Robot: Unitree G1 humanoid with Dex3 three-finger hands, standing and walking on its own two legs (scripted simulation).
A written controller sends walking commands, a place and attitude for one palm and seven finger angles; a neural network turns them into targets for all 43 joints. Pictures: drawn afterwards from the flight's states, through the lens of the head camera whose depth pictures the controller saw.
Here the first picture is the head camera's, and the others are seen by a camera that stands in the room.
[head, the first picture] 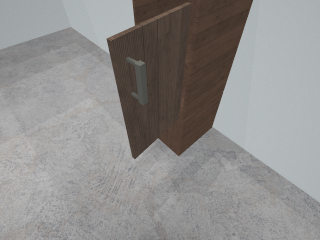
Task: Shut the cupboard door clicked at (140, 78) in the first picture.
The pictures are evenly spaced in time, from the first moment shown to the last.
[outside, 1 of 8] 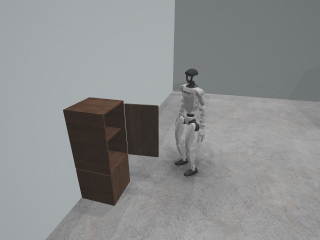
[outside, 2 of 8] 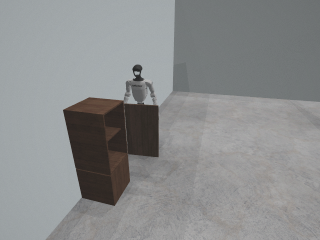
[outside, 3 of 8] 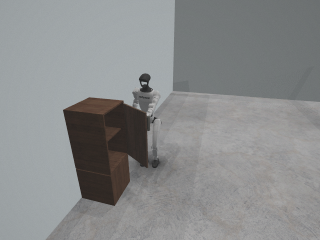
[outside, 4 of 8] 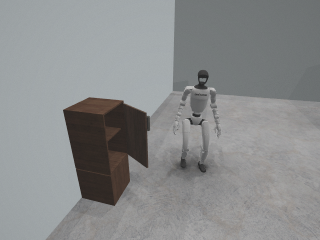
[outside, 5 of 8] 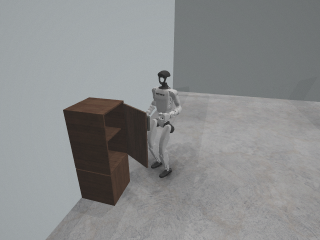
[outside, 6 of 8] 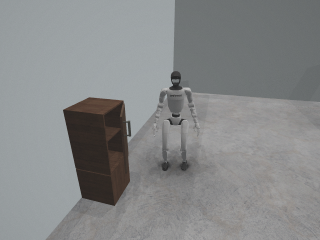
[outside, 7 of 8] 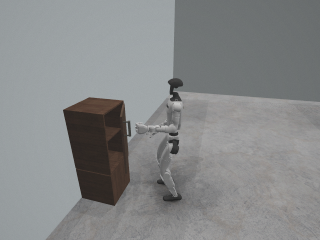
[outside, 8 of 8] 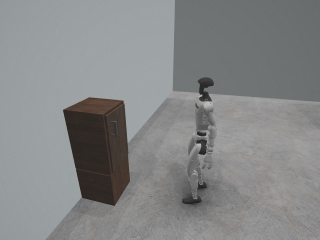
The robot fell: no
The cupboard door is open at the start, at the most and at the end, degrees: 96 96 0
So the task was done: yes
